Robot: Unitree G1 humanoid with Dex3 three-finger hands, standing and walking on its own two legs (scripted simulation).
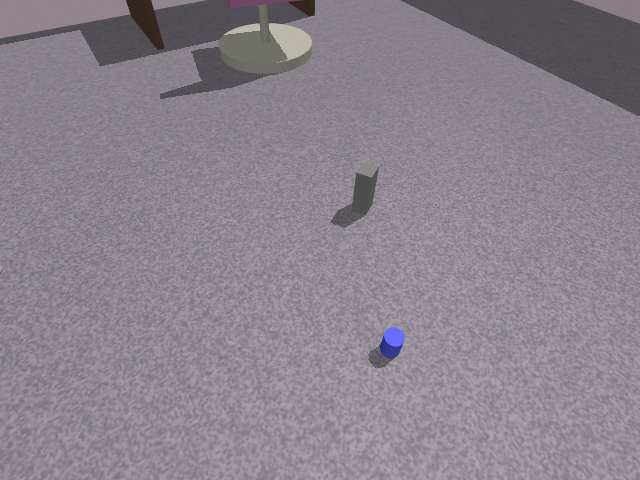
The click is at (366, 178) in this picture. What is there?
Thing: carton on end
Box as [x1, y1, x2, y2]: [352, 162, 378, 215]
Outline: 363,162 356,172 352,210 365,215 372,203 378,166
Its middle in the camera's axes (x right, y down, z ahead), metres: +0.20 -0.20 +1.68
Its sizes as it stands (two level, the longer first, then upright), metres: 0.082 0.069 0.223
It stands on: the floor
